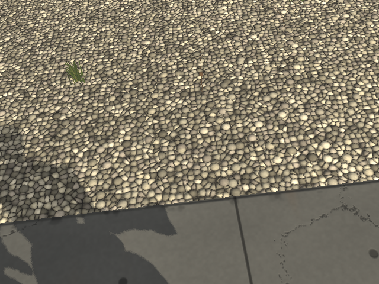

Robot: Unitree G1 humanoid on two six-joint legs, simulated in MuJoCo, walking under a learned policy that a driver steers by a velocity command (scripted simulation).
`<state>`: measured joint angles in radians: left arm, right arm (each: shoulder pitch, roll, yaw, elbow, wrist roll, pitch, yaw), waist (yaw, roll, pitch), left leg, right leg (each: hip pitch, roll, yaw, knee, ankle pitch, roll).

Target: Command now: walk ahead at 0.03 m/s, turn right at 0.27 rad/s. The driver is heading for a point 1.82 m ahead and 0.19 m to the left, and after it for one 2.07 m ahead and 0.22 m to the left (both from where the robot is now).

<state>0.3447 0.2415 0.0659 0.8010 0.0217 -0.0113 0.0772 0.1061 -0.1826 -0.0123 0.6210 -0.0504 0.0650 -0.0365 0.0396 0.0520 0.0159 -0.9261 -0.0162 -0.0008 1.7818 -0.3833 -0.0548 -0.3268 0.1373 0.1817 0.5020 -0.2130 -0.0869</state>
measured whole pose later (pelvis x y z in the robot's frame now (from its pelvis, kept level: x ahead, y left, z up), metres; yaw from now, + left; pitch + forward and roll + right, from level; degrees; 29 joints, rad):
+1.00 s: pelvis -0.06 +0.22 -0.01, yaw -1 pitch -1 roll +0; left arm 0.29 0.14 -0.01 0.68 0.04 0.02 0.06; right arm 0.30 -0.18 -0.04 0.70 0.00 0.11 -0.03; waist 0.01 0.02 -0.02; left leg -0.24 0.01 -0.01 0.71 -0.45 -0.01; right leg -0.27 0.03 -0.16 0.58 -0.31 -0.10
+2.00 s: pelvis -0.05 +0.28 +0.00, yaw -2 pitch +0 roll +0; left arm 0.41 0.09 0.02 1.11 0.03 0.01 0.02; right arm 0.48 -0.12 -0.02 1.02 -0.02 -0.01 -0.05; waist -0.02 0.01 -0.02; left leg -0.10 -0.07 0.03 0.43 -0.33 0.11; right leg -0.30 -0.03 -0.10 0.72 -0.41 -0.05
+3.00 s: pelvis +0.41 +0.25 +0.14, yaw -1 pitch +1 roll +0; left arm 0.16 0.15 0.01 0.83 0.02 -0.05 0.00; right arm 0.41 -0.17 -0.01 1.00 -0.01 -0.11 -0.03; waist -0.05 -0.01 0.05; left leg -0.03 -0.06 0.12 0.32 -0.29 0.09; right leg -0.57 0.02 -0.08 0.62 0.02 -0.06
